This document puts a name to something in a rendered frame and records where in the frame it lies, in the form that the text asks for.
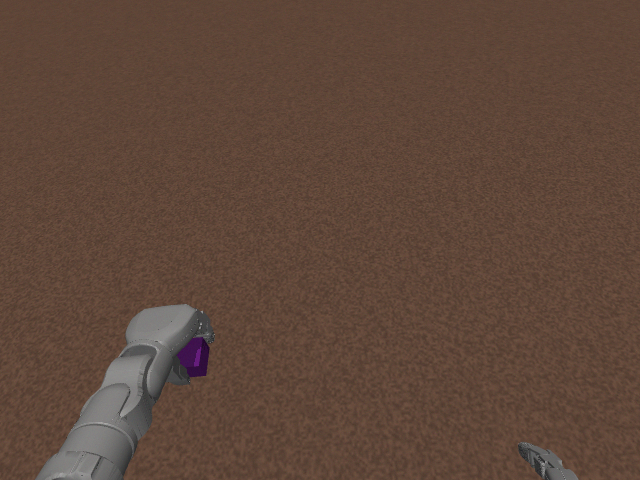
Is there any left robot hand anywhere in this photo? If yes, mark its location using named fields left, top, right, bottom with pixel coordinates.
left=125, top=304, right=215, bottom=385

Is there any right robot hand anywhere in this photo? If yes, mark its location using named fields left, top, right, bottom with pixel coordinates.
left=518, top=442, right=579, bottom=480

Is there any small box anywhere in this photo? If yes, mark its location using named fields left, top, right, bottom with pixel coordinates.
left=177, top=337, right=210, bottom=377

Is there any left robot arm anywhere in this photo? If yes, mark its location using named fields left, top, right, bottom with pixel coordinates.
left=35, top=339, right=173, bottom=480

